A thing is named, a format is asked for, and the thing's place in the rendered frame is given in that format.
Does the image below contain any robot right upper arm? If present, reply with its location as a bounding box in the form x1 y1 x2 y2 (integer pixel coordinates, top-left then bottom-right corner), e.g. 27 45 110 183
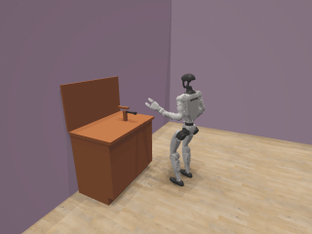
195 91 206 112

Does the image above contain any robot torso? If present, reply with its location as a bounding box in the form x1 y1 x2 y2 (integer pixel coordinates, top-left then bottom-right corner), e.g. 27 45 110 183
182 90 199 136

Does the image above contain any left robot hand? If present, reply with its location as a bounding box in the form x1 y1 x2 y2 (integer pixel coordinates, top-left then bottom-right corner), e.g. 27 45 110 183
145 98 160 111

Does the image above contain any robot left upper arm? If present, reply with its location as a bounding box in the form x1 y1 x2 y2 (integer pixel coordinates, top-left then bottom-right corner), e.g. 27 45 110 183
176 95 186 121

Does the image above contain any robot left forearm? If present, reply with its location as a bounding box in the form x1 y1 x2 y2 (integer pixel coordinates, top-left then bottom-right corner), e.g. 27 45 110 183
157 107 181 120

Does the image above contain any counter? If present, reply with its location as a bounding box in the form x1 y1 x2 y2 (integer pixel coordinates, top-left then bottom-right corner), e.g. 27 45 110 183
59 76 155 206

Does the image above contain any tap lever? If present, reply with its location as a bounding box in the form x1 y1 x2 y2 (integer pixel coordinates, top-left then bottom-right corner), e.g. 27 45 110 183
126 111 137 115

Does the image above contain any robot right shin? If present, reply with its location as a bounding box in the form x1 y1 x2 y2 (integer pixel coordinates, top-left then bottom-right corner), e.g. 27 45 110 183
181 146 191 173

